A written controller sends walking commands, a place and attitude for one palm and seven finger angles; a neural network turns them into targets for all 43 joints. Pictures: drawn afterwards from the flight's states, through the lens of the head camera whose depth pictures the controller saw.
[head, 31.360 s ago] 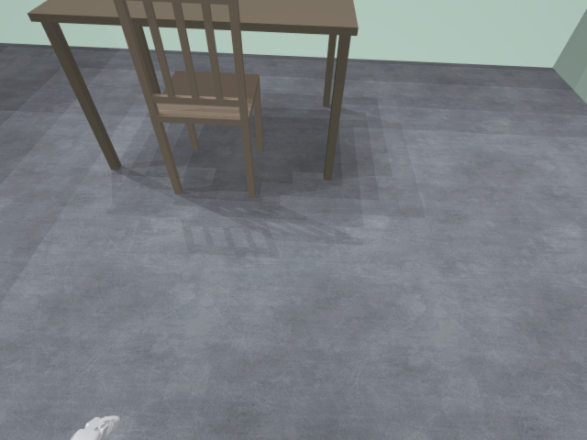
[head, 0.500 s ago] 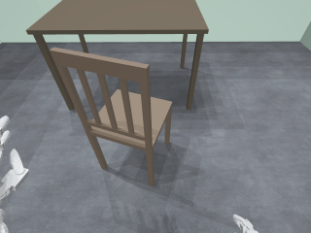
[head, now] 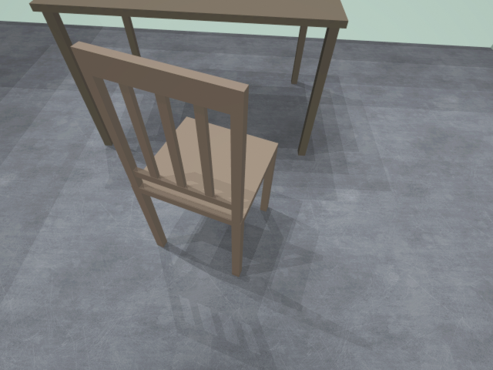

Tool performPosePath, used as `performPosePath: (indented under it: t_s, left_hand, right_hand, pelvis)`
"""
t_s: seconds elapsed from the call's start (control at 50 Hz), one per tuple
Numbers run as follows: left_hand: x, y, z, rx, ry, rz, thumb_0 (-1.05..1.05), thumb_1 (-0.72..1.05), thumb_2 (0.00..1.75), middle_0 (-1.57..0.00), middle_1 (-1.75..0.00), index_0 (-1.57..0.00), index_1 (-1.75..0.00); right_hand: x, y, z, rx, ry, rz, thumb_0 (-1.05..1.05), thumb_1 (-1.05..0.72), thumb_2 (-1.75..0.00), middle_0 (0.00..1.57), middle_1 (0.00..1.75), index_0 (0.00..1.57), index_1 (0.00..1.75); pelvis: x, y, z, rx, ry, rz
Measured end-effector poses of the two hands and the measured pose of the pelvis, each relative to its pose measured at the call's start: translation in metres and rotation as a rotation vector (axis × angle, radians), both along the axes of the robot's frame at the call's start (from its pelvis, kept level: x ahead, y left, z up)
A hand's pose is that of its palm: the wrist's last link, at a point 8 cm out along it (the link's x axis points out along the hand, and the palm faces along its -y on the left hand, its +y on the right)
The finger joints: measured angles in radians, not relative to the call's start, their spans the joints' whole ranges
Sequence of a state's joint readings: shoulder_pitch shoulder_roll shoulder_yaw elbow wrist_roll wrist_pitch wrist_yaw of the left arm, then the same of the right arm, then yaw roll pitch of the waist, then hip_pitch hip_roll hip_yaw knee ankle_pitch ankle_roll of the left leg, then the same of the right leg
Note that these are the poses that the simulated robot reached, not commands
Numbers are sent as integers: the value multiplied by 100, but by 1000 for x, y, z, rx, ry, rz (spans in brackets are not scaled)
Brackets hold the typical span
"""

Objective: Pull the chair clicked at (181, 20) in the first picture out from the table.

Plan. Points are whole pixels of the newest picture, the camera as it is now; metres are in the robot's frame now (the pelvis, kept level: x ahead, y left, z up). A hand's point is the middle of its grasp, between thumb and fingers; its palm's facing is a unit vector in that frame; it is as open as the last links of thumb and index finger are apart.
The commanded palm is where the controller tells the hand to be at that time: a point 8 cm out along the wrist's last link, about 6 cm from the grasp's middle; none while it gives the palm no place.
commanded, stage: let the arm hang, fingers relaxed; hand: left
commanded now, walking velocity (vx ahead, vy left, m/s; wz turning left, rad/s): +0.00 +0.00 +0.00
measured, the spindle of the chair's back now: (173, 146) +0.63 +0.22 -0.08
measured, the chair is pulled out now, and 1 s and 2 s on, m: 0.53 0.53 0.53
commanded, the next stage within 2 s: look to check the result in 0.70 s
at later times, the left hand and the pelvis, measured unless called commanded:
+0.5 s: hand out of the picture +0.01 +0.16 -0.17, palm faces +0.00 -0.98 -0.19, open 7.3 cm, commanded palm none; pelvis +0.01 -0.01 +0.01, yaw -1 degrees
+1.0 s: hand out of the picture +0.00 +0.14 -0.17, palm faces +0.02 -0.98 -0.18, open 7.3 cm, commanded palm none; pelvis +0.01 -0.01 +0.01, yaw -1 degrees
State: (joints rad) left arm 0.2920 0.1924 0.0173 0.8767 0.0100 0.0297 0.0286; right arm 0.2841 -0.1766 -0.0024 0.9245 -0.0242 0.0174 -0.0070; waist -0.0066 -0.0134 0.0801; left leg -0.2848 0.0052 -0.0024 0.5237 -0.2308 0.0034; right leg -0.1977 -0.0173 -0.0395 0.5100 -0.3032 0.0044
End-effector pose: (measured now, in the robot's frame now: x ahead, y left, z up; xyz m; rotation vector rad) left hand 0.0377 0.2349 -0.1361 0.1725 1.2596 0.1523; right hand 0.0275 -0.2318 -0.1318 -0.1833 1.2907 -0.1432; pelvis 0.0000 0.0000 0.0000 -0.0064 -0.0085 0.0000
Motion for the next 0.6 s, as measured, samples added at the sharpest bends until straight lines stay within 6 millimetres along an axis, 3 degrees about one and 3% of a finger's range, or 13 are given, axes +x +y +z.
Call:
performPosePath:
  t_s: [0.1, 0.2, 0.44, 0.6]
  left_hand:
    - [-29, 13, 6, 43, 107, 20, -2, 96, 90, -20, -30, -21, -30]
    - [-42, 12, 9, 54, 153, 26, -1, 93, 90, -20, -30, -20, -30]
    - [-33, -26, 2, -16, 136, 10, 0, 91, 90, -20, -30, -20, -30]
    - [-37, -34, -1, -31, 155, 21, 1, 92, 90, -20, -30, -20, -30]
  right_hand:
    - [-25, -2, -5, 7, 80, -30, 1, -93, -89, 20, 30, 21, 30]
    - [-37, 5, -10, 35, 105, -51, 1, -92, -89, 20, 30, 20, 30]
    - [-45, 26, -15, 95, 119, -78, 1, -91, -89, 20, 30, 20, 30]
    - [-52, 24, -14, 91, 142, -96, 1, -91, -89, 20, 30, 20, 30]
  pelvis:
    - [3, 1, 3, 1, -7, -2]
    - [5, 1, 5, 6, -16, -9]
    - [7, -4, 6, 12, -20, -21]
    - [10, -8, 6, 12, -19, -23]
